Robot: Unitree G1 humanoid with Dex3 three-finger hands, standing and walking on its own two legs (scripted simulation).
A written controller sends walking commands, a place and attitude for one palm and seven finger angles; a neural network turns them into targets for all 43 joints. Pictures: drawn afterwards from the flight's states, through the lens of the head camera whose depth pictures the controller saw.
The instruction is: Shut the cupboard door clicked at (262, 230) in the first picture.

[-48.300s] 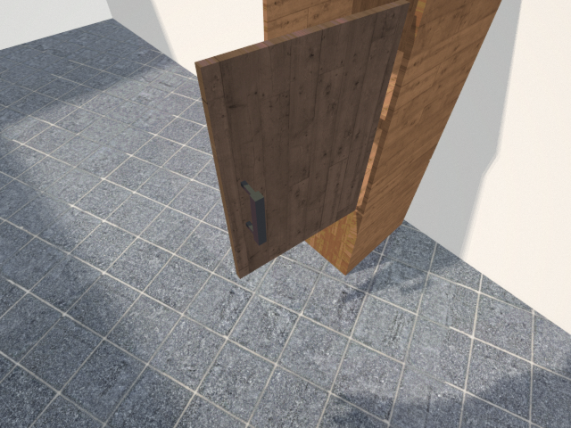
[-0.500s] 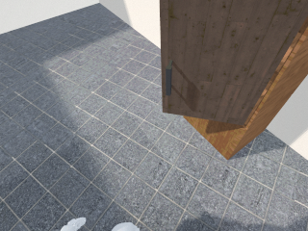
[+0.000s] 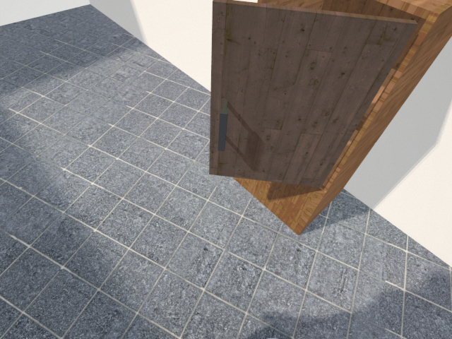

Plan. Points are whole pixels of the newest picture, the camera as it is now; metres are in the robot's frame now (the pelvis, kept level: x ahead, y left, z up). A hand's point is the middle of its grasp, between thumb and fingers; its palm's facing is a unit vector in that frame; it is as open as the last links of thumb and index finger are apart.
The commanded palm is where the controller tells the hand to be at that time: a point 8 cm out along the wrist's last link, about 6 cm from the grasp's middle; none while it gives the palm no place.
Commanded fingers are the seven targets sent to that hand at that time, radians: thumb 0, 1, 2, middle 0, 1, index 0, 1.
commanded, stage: take the last steps up to it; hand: left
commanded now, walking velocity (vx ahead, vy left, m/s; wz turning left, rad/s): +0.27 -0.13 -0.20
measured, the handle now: (223, 126) +0.67 +0.04 -0.07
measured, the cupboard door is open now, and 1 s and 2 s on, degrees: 41 41 41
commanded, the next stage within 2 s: come to a stop and stand still in 0.54 s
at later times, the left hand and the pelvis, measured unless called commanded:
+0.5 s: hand out of the picture +0.10 +0.10 -0.18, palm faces -0.01 -0.99 -0.16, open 7.3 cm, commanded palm none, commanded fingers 0.00 0.90 0.90 -0.20 -0.30 -0.20 -0.30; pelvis +0.10 -0.07 -0.01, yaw -2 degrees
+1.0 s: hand (193, 272) +0.28 +0.08 -0.18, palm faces -0.02 -0.97 -0.25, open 7.4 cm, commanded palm none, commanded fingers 0.00 0.90 0.90 -0.20 -0.30 -0.20 -0.30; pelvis +0.21 -0.11 -0.02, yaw -2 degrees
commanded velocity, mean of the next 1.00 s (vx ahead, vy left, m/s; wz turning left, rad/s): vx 0.04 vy -0.02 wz -0.03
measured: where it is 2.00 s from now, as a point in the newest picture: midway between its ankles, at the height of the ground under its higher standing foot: outside the picture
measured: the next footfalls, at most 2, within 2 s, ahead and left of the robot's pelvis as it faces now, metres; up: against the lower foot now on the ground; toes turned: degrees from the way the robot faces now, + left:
right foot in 0.20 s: +0.04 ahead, -0.15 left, +0.00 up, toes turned -6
left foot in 0.58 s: +0.25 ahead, +0.03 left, +0.00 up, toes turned +5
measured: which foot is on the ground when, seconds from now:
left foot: down 0.00-0.20, up 0.22-0.56, down 0.58-0.90, up 0.92-1.00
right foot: up 0.00-0.18, down 0.20-0.60, up 0.62-0.86, down 0.88-1.00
